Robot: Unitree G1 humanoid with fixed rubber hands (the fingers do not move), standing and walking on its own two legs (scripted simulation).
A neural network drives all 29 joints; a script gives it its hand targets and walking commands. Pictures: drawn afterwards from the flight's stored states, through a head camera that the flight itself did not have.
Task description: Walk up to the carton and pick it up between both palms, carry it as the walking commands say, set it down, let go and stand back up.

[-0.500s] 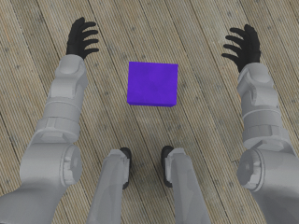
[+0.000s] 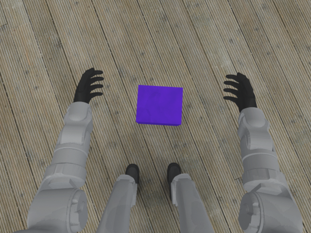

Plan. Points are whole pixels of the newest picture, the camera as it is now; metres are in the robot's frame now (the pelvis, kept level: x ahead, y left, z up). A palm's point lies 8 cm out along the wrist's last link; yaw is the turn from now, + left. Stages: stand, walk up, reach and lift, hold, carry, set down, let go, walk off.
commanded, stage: let go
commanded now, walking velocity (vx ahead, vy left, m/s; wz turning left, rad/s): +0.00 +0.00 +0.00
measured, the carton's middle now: (159, 106) +0.48 -0.03 -0.62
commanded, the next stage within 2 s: stand in 1.00 s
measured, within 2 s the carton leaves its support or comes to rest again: neither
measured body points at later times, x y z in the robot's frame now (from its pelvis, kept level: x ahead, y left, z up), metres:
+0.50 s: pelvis +0.06 +0.01 +0.08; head +0.14 +0.00 +0.52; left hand +0.27 +0.23 -0.01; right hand +0.25 -0.23 -0.01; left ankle +0.04 +0.13 -0.66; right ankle +0.04 -0.11 -0.66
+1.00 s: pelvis +0.05 +0.02 +0.08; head +0.07 +0.02 +0.53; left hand +0.22 +0.25 +0.01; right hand +0.22 -0.22 +0.01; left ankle +0.04 +0.12 -0.66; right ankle +0.04 -0.11 -0.66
